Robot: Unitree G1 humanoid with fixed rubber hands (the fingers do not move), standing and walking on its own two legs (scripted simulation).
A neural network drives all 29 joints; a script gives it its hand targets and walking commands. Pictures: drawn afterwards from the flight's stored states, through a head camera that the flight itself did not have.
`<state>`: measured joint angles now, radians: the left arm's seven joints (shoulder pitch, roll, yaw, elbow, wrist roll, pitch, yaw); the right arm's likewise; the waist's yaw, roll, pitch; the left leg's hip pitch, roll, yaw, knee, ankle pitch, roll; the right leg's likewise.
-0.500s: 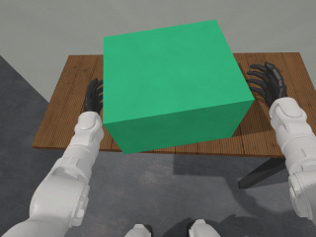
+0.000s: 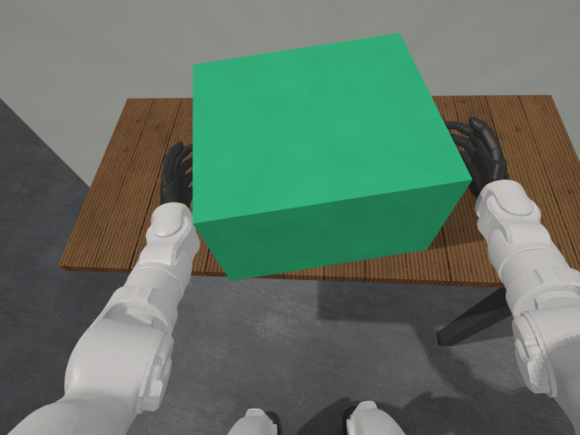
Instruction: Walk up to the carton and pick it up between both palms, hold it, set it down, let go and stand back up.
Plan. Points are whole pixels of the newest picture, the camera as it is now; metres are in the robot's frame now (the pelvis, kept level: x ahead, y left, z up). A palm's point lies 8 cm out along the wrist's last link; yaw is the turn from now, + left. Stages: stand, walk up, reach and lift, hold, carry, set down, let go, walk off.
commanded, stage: reach and lift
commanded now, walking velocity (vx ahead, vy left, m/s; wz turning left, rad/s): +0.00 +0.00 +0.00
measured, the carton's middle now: (313, 159) +0.49 -0.01 +0.03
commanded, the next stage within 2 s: none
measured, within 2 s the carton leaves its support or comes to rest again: neither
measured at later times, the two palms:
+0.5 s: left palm (181, 199) +0.43 +0.18 +0.04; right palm (466, 176) +0.44 -0.22 +0.04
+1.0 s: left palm (183, 201) +0.43 +0.18 +0.03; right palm (466, 174) +0.44 -0.22 +0.05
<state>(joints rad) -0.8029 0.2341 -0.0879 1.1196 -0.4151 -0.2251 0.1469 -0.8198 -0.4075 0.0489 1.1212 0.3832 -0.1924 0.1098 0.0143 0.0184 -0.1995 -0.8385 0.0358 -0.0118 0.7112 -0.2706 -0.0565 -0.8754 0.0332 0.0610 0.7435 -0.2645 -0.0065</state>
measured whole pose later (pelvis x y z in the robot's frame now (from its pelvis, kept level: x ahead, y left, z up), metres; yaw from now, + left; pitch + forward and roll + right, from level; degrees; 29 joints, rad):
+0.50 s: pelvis +0.00 +0.00 +0.00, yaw +0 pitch +23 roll +1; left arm -0.81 0.20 -0.05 1.13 -0.39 -0.25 0.18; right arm -0.83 -0.35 0.05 1.12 0.38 -0.19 0.08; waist 0.01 0.02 -0.21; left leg -0.85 0.04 -0.01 0.72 -0.27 -0.06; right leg -0.88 0.03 0.06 0.75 -0.27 -0.01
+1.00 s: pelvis +0.00 +0.00 +0.00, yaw +0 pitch +23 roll +1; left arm -0.81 0.16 0.04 1.17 -0.31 -0.30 0.19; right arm -0.83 -0.35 0.05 1.12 0.31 -0.21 0.07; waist 0.01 0.02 -0.21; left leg -0.85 0.04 -0.01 0.71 -0.27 -0.06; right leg -0.88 0.03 0.06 0.74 -0.27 -0.01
